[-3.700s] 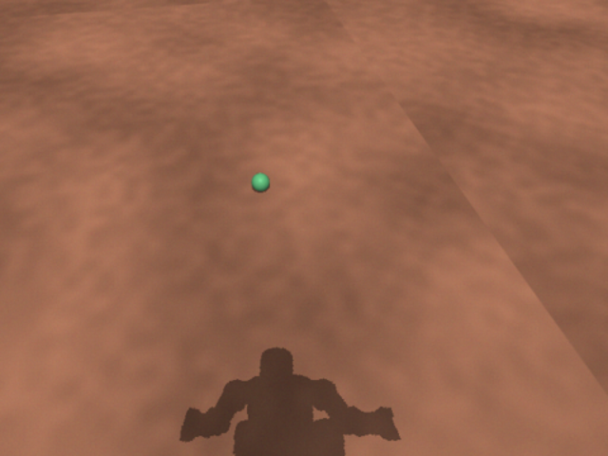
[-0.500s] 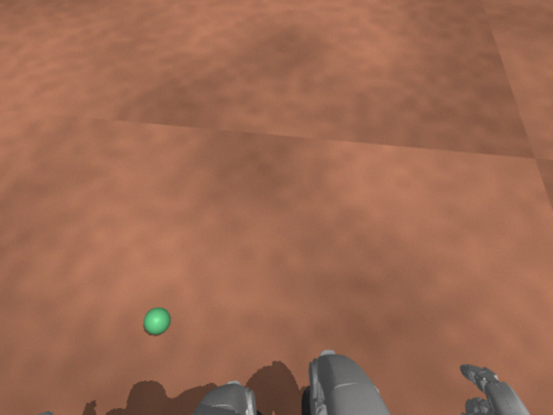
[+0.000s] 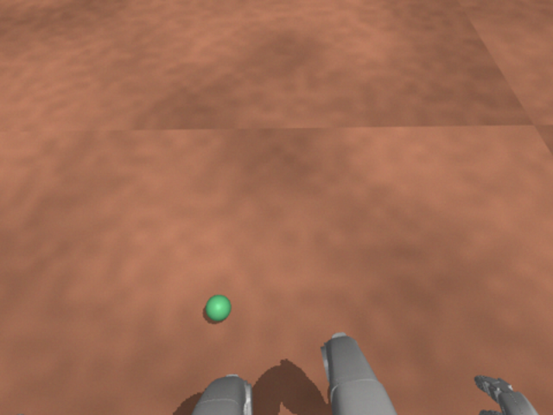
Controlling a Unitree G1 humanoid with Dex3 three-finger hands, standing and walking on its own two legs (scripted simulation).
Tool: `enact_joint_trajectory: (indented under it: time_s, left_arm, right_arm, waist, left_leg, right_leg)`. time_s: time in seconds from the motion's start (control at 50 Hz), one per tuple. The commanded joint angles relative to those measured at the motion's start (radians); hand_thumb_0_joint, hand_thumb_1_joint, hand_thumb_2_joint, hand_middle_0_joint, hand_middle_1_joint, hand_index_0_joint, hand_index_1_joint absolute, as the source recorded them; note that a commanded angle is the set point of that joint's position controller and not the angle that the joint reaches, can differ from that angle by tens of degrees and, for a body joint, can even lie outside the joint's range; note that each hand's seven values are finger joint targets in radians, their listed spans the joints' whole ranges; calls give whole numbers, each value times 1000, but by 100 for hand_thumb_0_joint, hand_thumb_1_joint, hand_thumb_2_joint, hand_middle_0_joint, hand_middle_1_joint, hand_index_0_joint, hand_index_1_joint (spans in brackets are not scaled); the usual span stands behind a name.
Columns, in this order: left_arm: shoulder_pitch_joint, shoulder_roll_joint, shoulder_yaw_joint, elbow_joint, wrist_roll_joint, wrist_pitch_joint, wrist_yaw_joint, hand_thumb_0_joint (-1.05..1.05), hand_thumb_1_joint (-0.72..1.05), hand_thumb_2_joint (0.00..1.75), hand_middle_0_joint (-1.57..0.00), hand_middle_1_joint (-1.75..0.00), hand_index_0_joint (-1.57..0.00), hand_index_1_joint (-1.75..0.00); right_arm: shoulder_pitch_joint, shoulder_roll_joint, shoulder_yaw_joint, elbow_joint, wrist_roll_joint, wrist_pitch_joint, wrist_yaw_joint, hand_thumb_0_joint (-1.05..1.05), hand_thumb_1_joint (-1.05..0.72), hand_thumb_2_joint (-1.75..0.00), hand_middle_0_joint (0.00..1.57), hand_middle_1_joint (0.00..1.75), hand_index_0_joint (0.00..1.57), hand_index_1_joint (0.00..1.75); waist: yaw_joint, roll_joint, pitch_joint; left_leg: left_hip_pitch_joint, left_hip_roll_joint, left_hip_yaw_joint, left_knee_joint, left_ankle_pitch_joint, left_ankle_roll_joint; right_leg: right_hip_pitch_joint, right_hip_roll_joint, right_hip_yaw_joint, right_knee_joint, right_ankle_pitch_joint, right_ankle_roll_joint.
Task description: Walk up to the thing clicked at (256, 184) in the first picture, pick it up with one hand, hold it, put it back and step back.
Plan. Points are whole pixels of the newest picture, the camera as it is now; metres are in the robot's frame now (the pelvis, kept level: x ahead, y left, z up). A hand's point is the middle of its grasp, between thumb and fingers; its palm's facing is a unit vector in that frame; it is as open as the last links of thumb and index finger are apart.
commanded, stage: walk up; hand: left
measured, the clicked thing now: (218, 307) +0.49 +0.22 -0.67
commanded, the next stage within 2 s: none
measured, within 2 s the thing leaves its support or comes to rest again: neither
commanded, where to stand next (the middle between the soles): +0.06 +0.09 m, yaw -12 degrees
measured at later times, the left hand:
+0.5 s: hand out of the picture +0.06 +0.43 -0.11, palm faces -0.18 -0.88 -0.43, open 7.4 cm
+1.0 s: hand out of the picture +0.12 +0.36 -0.10, palm faces -0.28 -0.88 -0.37, open 7.4 cm
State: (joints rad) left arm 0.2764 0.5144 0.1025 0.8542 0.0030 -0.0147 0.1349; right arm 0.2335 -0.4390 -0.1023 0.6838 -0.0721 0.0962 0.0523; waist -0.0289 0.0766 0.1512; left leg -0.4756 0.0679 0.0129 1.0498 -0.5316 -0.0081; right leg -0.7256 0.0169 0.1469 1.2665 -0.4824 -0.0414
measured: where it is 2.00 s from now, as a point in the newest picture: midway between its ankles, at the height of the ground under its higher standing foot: outside the picture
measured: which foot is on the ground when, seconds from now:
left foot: down 0.00-0.18, up 0.20-0.38, down 0.40-0.90, up 0.92-1.00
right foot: up 0.00-0.14, down 0.16-0.42, up 0.44-0.86, down 0.88-1.00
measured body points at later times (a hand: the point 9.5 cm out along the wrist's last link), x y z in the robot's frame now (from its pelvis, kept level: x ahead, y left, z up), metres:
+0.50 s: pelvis -0.07 +0.17 +0.02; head -0.06 +0.17 +0.47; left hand +0.07 +0.48 -0.08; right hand -0.07 -0.16 -0.09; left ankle -0.04 +0.29 -0.67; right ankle -0.02 +0.01 -0.64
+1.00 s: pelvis -0.04 +0.13 +0.04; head +0.00 +0.11 +0.49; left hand +0.13 +0.40 -0.07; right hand -0.10 -0.21 -0.07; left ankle -0.01 +0.28 -0.63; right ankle -0.03 -0.01 -0.67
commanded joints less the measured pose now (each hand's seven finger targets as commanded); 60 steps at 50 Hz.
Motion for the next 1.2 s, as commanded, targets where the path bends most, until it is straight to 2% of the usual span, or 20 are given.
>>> enact_joint_trajectory:
  time_s: [0.0, 0.12, 0.16, 0.18, 0.36, 0.38, 0.4, 0.42, 0.54, 0.72, 0.82, 0.84, 0.86, 0.88, 0.9, 0.98, 1.08, 1.12, 1.14, 1.18]
  left_arm:
    - [127, 166, 48, -22, -23, -45, -15, 0, 90, 90, -20, -30, -20, -30]
    - [230, 120, 32, -28, 5, -61, -14, 0, 90, 90, -20, -30, -20, -30]
    - [139, 221, 58, -94, 36, -74, -17, 0, 90, 90, -20, -30, -20, -30]
    - [90, 259, 60, -104, 35, -69, -11, 0, 90, 90, -20, -30, -20, -30]
    - [-90, 117, 10, -83, 50, -14, -96, 0, 90, 90, -20, -30, -20, -30]
    - [-73, 67, 4, -86, 47, -1, -103, 0, 90, 90, -20, -30, -20, -30]
    - [-54, 38, -2, -95, 33, 1, -105, 0, 90, 90, -20, -30, -20, -30]
    - [-137, 142, 18, -74, 49, -8, -102, 0, 90, 90, -20, -30, -20, -30]
    - [-18, 121, 50, 22, 31, 20, -164, 0, 90, 90, -20, -30, -20, -30]
    - [-137, 107, 26, 0, 21, 7, -188, 0, 90, 90, -20, -30, -20, -30]
    - [-10, 69, 18, 64, 17, -17, -171, 0, 90, 90, -20, -30, -20, -30]
    - [57, 106, 35, 88, 19, -24, -159, 0, 90, 90, -20, -30, -20, -30]
    - [97, 197, 60, 83, 28, -29, -148, 0, 90, 90, -20, -30, -20, -30]
    - [72, 262, 58, 51, 20, -29, -142, 0, 90, 90, -20, -30, -20, -30]
    - [26, 263, 58, 33, 17, -24, -144, 0, 90, 90, -20, -30, -20, -30]
    - [-112, 150, 19, 0, 10, -22, -132, 0, 90, 90, -20, -30, -20, -30]
    - [-179, 106, -10, 14, -9, -10, -127, 0, 90, 90, -20, -30, -20, -30]
    - [-162, 28, -34, 9, -28, 1, -125, 0, 90, 90, -20, -30, -20, -30]
    - [-143, 44, -29, 40, -36, 13, -116, 0, 90, 90, -20, -30, -20, -30]
    - [-139, 70, -22, 84, -21, 13, -116, 0, 90, 90, -20, -30, -20, -30]
  right_arm:
    - [-96, -237, -69, -123, 6, -39, -25, 0, -90, -90, 20, 30, 20, 30]
    - [-10, -164, -40, -108, 28, -15, -18, 0, -90, -90, 20, 30, 20, 30]
    - [84, -87, -13, -84, 39, -27, -25, 0, -90, -90, 20, 30, 20, 30]
    - [-3, -172, -40, -93, 25, -17, -47, 0, -90, -90, 20, 30, 20, 30]
    - [184, -167, -38, 148, 52, -99, -46, 0, -90, -90, 20, 30, 20, 30]
    - [240, -215, -47, 166, 33, -120, -60, 0, -90, -90, 20, 30, 20, 30]
    - [164, -319, -56, 133, 31, -137, -68, 0, -90, -90, 20, 30, 20, 30]
    - [48, -370, -62, 118, 49, -147, -72, 0, -90, -90, 20, 30, 20, 30]
    - [28, -288, -41, 178, 41, -189, -89, 0, -90, -90, 20, 30, 20, 30]
    - [126, -281, -34, 179, 38, -191, -74, 0, -90, -90, 20, 30, 20, 30]
    - [66, -251, -7, 155, 54, -155, -62, 0, -90, -90, 20, 30, 20, 30]
    - [90, -186, 19, 150, 60, -152, -64, 0, -90, -90, 20, 30, 20, 30]
    - [109, -120, 42, 121, 73, -155, -67, 0, -90, -90, 20, 30, 20, 30]
    - [55, -138, 34, 107, 81, -148, -78, 0, -90, -90, 20, 30, 20, 30]
    - [28, -206, 7, 126, 77, -144, -91, 0, -90, -90, 20, 30, 20, 30]
    - [172, -190, 17, 224, 85, -151, -85, 0, -90, -90, 20, 30, 20, 30]
    - [132, -143, 24, 260, 70, -157, -78, 0, -90, -90, 20, 30, 20, 30]
    - [69, -233, 5, 234, 49, -165, -82, 0, -90, -90, 20, 30, 20, 30]
    - [-3, -293, 3, 214, 64, -166, -78, 0, -90, -90, 20, 30, 20, 30]
    - [-105, -250, 15, 213, 63, -161, -75, 0, -90, -90, 20, 30, 20, 30]
  waist:
    - [14, 182, -73]
    - [76, 33, -215]
    - [41, -246, -209]
    - [72, -200, -225]
    - [-41, -166, -119]
    - [-53, -56, -106]
    - [-19, 85, -71]
    - [-21, 13, 53]
    - [33, 70, 7]
    - [-36, 99, -33]
    - [49, 102, -114]
    - [83, -25, -169]
    - [94, -251, -190]
    - [109, -301, -178]
    - [109, -208, -132]
    - [18, -255, -134]
    - [-13, -209, -156]
    - [14, 12, -181]
    - [31, 92, -166]
    - [57, 43, -150]
  left_leg:
    - [64, 159, -256, -496, 299, 219]
    - [75, 146, -150, -257, 504, 133]
    - [-300, 4, -51, 4, -57, 3]
    - [-220, 22, -153, 133, -125, 29]
    - [319, -82, 72, -431, 101, -7]
    - [339, 23, -159, -536, -79, 38]
    - [239, 322, -667, -754, -427, 184]
    - [66, 418, -821, -846, -506, 276]
    - [140, 224, -367, -761, -216, 152]
    - [351, 234, -199, -730, 45, 199]
    - [174, 155, 3, -463, 445, 145]
    - [107, 104, 45, -298, 422, 106]
    - [-72, 11, 67, -62, 249, 54]
    - [-176, -78, -10, 8, -82, 47]
    - [-141, -43, -103, 88, -123, 41]
    - [-2, -17, -40, -73, 72, 28]
    - [271, -55, 30, -484, 351, 27]
    - [300, 143, -312, -623, 473, 90]
    - [182, 275, -478, -679, 434, 212]
    - [97, 231, -395, -651, 369, 220]
  right_leg:
    - [75, 11, -175, 1, -1, 7]
    - [541, -36, -127, -714, 181, -34]
    - [763, -385, 435, -746, 253, -180]
    - [558, -501, 588, -817, 230, -310]
    - [92, -71, 28, -599, -290, -97]
    - [2, 0, 9, -391, -230, -65]
    - [-80, 59, -34, -237, -97, -7]
    - [-69, -12, 39, -164, -66, 6]
    - [59, -8, 12, -135, 122, 27]
    - [99, -54, -91, -417, 80, 40]
    - [539, 4, -233, -751, 221, 8]
    - [676, -7, -173, -781, 225, 1]
    - [764, -184, 167, -859, 174, -58]
    - [698, -383, 465, -962, 99, -214]
    - [606, -419, 454, -950, 86, -273]
    - [474, -252, 86, -843, 309, -176]
    - [329, -223, -25, -641, 530, -115]
    - [244, -111, -88, -474, 328, -13]
    - [322, -32, -138, -435, 27, 17]
    - [417, -54, -110, -458, -21, 3]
